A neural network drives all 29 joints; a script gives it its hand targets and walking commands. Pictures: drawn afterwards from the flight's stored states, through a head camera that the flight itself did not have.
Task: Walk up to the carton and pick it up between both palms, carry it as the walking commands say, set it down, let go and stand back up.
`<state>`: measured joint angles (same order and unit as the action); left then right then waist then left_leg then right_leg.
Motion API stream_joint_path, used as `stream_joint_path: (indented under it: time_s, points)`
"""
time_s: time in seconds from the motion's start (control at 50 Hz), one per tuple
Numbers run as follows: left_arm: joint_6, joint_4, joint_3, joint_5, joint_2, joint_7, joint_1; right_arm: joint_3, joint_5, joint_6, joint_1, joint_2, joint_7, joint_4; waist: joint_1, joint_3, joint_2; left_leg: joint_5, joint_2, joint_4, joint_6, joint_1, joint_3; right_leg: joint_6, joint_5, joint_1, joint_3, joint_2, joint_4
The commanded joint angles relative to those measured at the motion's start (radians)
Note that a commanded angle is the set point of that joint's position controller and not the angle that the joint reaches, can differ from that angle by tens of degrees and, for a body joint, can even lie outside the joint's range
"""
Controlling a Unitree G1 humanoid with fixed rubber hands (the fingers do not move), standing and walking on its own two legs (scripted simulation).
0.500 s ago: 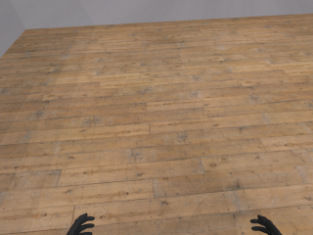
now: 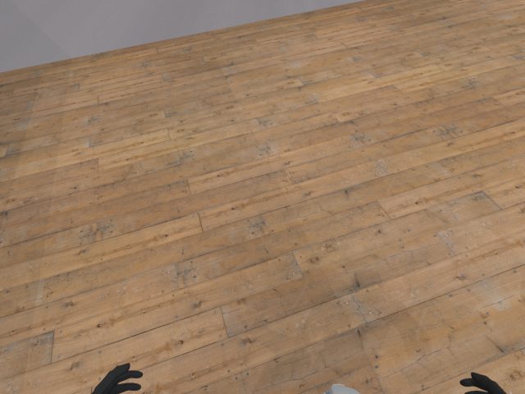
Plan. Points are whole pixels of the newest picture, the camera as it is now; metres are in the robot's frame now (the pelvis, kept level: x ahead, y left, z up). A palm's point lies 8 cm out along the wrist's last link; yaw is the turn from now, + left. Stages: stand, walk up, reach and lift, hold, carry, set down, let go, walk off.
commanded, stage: walk up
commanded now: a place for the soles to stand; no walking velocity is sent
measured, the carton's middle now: out of the picture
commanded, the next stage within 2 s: none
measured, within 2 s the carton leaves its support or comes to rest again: neither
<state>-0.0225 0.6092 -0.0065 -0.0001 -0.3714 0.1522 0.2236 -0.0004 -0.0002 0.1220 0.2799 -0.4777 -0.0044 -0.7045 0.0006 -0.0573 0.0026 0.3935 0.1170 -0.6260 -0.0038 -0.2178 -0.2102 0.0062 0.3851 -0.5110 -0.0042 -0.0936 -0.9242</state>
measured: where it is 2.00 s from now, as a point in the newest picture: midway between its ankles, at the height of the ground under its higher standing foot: (412, 304)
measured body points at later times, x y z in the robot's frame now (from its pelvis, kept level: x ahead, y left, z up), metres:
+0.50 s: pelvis +0.14 -0.11 +0.00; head +0.18 -0.11 +0.45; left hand +0.34 +0.14 -0.10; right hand +0.18 -0.46 -0.06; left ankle +0.18 -0.01 -0.72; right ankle +0.06 -0.18 -0.68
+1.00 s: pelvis +0.29 -0.27 -0.01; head +0.31 -0.27 +0.44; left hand +0.55 -0.08 -0.10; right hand +0.24 -0.61 -0.08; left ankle +0.37 -0.17 -0.70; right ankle +0.22 -0.34 -0.72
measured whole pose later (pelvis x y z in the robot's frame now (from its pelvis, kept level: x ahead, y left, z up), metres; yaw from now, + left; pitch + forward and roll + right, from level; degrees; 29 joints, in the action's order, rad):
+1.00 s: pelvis +0.29 -0.27 -0.01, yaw -30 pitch +0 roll -1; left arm 0.04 0.61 -0.03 0.00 -0.41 0.08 0.29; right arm 0.00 0.00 0.14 0.23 -0.45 0.02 -0.74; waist 0.00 -0.05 0.00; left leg 0.49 0.09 -0.92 -0.02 -0.46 -0.05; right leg -0.06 0.40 -0.29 -0.02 0.09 -0.70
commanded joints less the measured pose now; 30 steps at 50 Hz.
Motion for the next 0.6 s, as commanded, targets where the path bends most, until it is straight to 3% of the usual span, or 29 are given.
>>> stream_joint_path:
  time_s: [0.0, 0.02, 0.04, 0.06, 0.08, 0.1, 0.12, 0.14, 0.18, 0.2, 0.24, 0.26, 0.3, 0.32, 0.34, 0.36, 0.38, 0.4, 0.42, 0.46, 0.5, 0.54, 0.58]
  points:
    - [0.040, -0.013, -0.158, -0.025, -0.237, 0.033, -0.006, -0.159, -0.028, 0.037, -0.136, -0.297, 0.023, 0.021, 0.065, 0.175, -0.049, -0.086, 0.249, 0.138, 0.162, 0.083, 0.010, -0.056, 0.010, 0.166, 0.132, 0.020, 0.301]
    - [0.049, 0.043, -0.181, -0.029, -0.276, 0.015, 0.132, -0.142, -0.031, 0.029, -0.112, -0.261, 0.028, 0.012, 0.137, 0.278, 0.107, -0.154, 0.135, -0.214, 0.119, -0.042, -0.084, -0.085, 0.010, 0.432, 0.111, 0.095, 0.413]
    - [0.062, 0.037, -0.214, -0.038, -0.398, -0.012, 0.237, -0.106, -0.003, 0.027, -0.074, -0.159, 0.032, 0.059, 0.200, 0.288, 0.406, 0.011, 0.014, -0.485, 0.039, -0.392, -0.051, -0.174, 0.214, 0.675, -0.286, -0.021, 0.545]
    - [0.071, 0.013, -0.216, -0.037, -0.481, -0.040, 0.192, -0.089, -0.001, 0.035, -0.103, -0.138, 0.026, 0.081, 0.166, 0.232, 0.506, 0.229, -0.104, -0.602, -0.001, -0.715, 0.056, -0.295, 0.169, 0.772, -0.664, -0.171, 0.650]
    - [0.070, -0.003, -0.199, -0.015, -0.449, -0.049, 0.135, -0.095, -0.003, 0.040, -0.118, -0.205, 0.016, 0.066, 0.117, 0.199, 0.330, 0.199, -0.043, -0.565, 0.008, -0.750, 0.143, -0.334, 0.050, 0.781, -0.626, -0.181, 0.598]
    - [0.067, 0.011, -0.188, 0.001, -0.400, -0.047, 0.147, -0.104, -0.008, 0.045, -0.167, -0.251, 0.021, 0.068, 0.125, 0.190, 0.198, 0.138, -0.021, -0.527, 0.006, -0.715, 0.174, -0.335, -0.083, 0.782, -0.568, -0.153, 0.556]
    - [0.066, 0.009, -0.184, 0.017, -0.371, -0.053, 0.132, -0.101, -0.011, 0.042, -0.163, -0.243, 0.026, 0.059, 0.115, 0.178, 0.130, 0.077, -0.010, -0.467, -0.003, -0.662, 0.186, -0.304, -0.174, 0.714, -0.517, -0.135, 0.530]
    - [0.065, 0.000, -0.176, 0.023, -0.350, -0.060, 0.145, -0.102, -0.013, 0.039, -0.165, -0.229, 0.028, 0.054, 0.110, 0.163, 0.116, 0.060, -0.012, -0.421, 0.003, -0.602, 0.183, -0.289, -0.244, 0.648, -0.494, -0.125, 0.529]
    - [0.067, -0.004, -0.168, 0.026, -0.343, -0.061, 0.129, -0.093, -0.006, 0.039, -0.143, -0.229, 0.022, 0.035, 0.102, 0.150, 0.184, 0.081, -0.031, -0.329, 0.013, -0.537, 0.176, -0.284, -0.346, 0.595, -0.462, -0.120, 0.523]
    - [0.065, -0.005, -0.163, 0.021, -0.331, -0.060, 0.117, -0.091, -0.007, 0.039, -0.148, -0.229, 0.018, 0.033, 0.105, 0.120, 0.198, 0.094, -0.038, -0.276, 0.015, -0.514, 0.173, -0.288, -0.314, 0.553, -0.470, -0.122, 0.538]
    - [0.062, -0.010, -0.151, 0.006, -0.330, -0.054, 0.093, -0.091, -0.008, 0.044, -0.163, -0.228, 0.016, 0.026, 0.109, 0.063, 0.160, 0.132, -0.060, -0.160, 0.022, -0.454, 0.171, -0.311, -0.274, 0.448, -0.513, -0.145, 0.570]
    - [0.061, -0.014, -0.146, 0.002, -0.330, -0.050, 0.080, -0.094, -0.007, 0.048, -0.149, -0.227, 0.015, 0.015, 0.106, 0.050, 0.168, 0.110, -0.069, -0.108, 0.025, -0.414, 0.171, -0.314, -0.293, 0.419, -0.520, -0.152, 0.574]
    - [0.056, -0.025, -0.138, 0.001, -0.323, -0.044, 0.013, -0.096, -0.005, 0.055, -0.087, -0.213, 0.013, -0.017, 0.059, 0.052, 0.160, -0.001, -0.087, 0.034, 0.039, -0.251, 0.166, -0.288, -0.296, 0.314, -0.484, -0.127, 0.535]
    - [0.053, -0.040, -0.133, 0.006, -0.310, -0.037, -0.061, -0.100, -0.010, 0.063, 0.016, -0.200, 0.008, -0.057, -0.013, 0.080, 0.131, -0.148, -0.098, 0.172, 0.042, -0.032, 0.154, -0.241, -0.283, 0.166, -0.418, -0.088, 0.449]
    - [0.063, -0.081, -0.107, 0.018, -0.240, -0.030, -0.143, -0.130, -0.028, 0.068, 0.170, -0.264, -0.009, -0.100, -0.115, 0.172, -0.016, -0.137, 0.011, 0.287, 0.074, 0.319, 0.316, -0.137, -0.243, -0.095, -0.273, 0.035, 0.236]
    - [0.082, -0.084, -0.089, 0.013, -0.152, -0.028, -0.118, -0.167, -0.035, 0.064, 0.208, -0.374, -0.025, -0.098, -0.127, 0.243, -0.293, 0.133, 0.310, 0.423, 0.119, 0.539, 0.659, -0.058, 0.014, -0.343, -0.067, 0.181, -0.053]
    - [0.072, -0.063, -0.117, -0.016, -0.253, -0.039, -0.135, -0.159, -0.014, 0.058, 0.159, -0.397, -0.034, -0.058, -0.126, 0.189, -0.078, 0.256, 0.424, 0.458, 0.135, 0.461, 0.782, -0.046, 0.028, -0.376, -0.153, 0.131, -0.198]
    - [0.068, -0.039, -0.135, -0.018, -0.311, -0.035, -0.077, -0.149, -0.008, 0.060, 0.097, -0.369, -0.036, -0.038, -0.081, 0.180, 0.015, 0.130, 0.397, 0.399, 0.138, 0.480, 0.713, -0.039, -0.049, -0.368, -0.165, 0.095, -0.212]
    - [0.064, -0.027, -0.131, -0.015, -0.313, -0.026, -0.052, -0.141, -0.014, 0.065, 0.063, -0.342, -0.030, -0.039, -0.054, 0.174, -0.015, -0.058, 0.377, 0.336, 0.167, 0.498, 0.601, -0.025, -0.073, -0.386, -0.134, 0.047, -0.210]
    - [0.071, -0.043, -0.114, -0.011, -0.258, -0.021, -0.101, -0.122, -0.026, 0.065, 0.123, -0.274, -0.028, -0.058, -0.078, 0.180, -0.030, -0.279, 0.302, 0.300, 0.151, 0.444, 0.416, -0.027, -0.098, -0.323, -0.081, 0.028, -0.133]
    - [0.071, -0.066, -0.106, 0.003, -0.233, -0.016, -0.178, -0.127, -0.038, 0.056, 0.154, -0.283, -0.018, -0.072, -0.117, 0.166, -0.064, -0.433, 0.269, 0.281, 0.162, 0.462, 0.316, -0.018, -0.067, -0.331, -0.052, 0.028, -0.048]
    - [0.067, -0.080, -0.101, 0.009, -0.217, -0.013, -0.213, -0.130, -0.034, 0.049, 0.158, -0.287, -0.007, -0.065, -0.122, 0.140, -0.077, -0.505, 0.258, 0.283, 0.187, 0.450, 0.238, -0.007, -0.053, -0.326, -0.020, 0.032, 0.024]
    - [0.066, -0.080, -0.095, 0.011, -0.209, -0.006, -0.227, -0.133, -0.031, 0.045, 0.116, -0.295, 0.003, -0.040, -0.110, 0.105, -0.070, -0.459, 0.255, 0.288, 0.203, 0.417, 0.177, -0.009, -0.052, -0.291, 0.006, 0.022, 0.149]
